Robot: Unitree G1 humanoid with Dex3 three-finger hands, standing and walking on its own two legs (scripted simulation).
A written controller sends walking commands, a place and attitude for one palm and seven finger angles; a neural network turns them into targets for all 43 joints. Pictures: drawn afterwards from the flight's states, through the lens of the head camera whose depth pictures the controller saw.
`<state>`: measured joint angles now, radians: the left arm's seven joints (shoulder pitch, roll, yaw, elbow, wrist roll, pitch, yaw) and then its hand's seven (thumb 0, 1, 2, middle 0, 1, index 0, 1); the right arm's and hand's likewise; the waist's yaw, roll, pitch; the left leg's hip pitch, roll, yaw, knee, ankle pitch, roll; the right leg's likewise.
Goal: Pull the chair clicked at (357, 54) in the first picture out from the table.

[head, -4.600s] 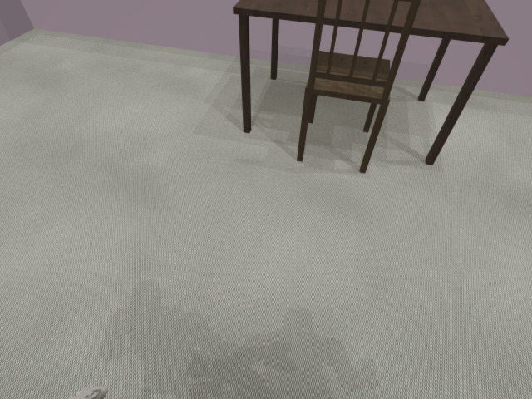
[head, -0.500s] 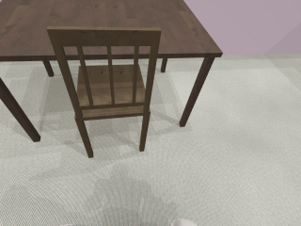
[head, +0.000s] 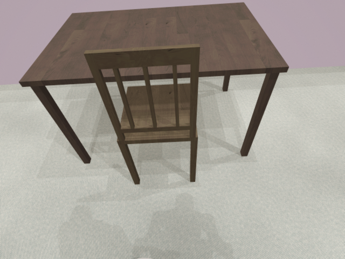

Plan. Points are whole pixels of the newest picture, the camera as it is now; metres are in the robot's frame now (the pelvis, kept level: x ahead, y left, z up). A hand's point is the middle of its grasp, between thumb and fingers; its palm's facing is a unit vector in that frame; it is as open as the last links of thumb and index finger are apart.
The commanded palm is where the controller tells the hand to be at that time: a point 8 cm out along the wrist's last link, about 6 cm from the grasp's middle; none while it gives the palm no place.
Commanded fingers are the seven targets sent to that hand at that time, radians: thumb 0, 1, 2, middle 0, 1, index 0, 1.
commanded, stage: take the last steps up to it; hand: left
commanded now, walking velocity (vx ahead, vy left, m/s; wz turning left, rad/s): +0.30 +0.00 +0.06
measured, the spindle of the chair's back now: (150, 99) +0.69 +0.14 -0.07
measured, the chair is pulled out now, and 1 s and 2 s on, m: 0.00 0.00 0.00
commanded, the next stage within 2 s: come to a stop and stand still in 0.76 s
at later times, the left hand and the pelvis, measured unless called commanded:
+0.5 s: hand out of the picture +0.02 +0.21 -0.19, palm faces +0.07 -0.99 -0.13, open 7.4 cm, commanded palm none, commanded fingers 0.00 0.90 0.90 -0.20 -0.30 -0.20 -0.30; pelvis +0.09 +0.05 +0.00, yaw +0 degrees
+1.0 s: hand (128, 199) +0.32 +0.18 -0.17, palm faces +0.01 -0.97 -0.23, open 7.2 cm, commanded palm none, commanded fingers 0.00 0.90 0.90 -0.20 -0.30 -0.20 -0.30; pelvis +0.23 +0.00 -0.01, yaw -1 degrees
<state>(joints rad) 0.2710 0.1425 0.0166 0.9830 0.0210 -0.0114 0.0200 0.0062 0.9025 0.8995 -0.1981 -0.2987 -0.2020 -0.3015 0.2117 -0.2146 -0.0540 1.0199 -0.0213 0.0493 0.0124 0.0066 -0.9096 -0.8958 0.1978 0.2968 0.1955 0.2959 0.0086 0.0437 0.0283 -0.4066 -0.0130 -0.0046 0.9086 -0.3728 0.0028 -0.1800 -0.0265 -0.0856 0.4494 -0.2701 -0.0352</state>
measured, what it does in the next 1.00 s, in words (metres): walks ahead: left foot, then right foot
